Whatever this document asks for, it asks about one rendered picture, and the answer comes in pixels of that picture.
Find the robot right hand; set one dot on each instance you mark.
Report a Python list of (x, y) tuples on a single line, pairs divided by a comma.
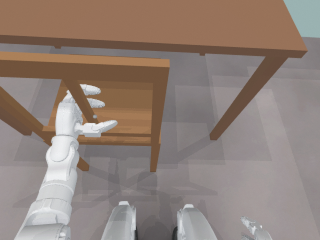
[(255, 228)]

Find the robot thigh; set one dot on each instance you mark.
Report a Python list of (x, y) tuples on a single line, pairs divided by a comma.
[(192, 223), (121, 223)]

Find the left robot upper arm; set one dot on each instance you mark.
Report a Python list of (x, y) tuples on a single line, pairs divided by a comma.
[(54, 231)]

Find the left robot thigh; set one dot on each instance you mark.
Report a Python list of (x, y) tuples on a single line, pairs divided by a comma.
[(121, 223)]

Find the table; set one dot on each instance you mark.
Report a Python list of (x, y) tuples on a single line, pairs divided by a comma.
[(228, 27)]

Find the robot left hand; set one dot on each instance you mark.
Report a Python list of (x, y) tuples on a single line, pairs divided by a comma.
[(68, 113)]

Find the chair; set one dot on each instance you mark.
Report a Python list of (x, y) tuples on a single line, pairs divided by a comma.
[(132, 88)]

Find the left robot forearm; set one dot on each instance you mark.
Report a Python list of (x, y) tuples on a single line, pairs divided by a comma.
[(53, 203)]

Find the right robot thigh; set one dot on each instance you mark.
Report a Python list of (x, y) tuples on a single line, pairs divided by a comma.
[(192, 223)]

